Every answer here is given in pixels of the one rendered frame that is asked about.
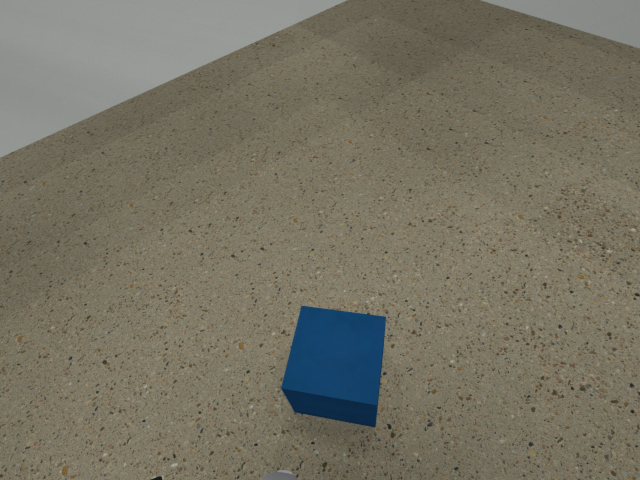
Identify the carton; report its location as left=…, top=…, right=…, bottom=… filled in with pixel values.
left=281, top=306, right=386, bottom=427

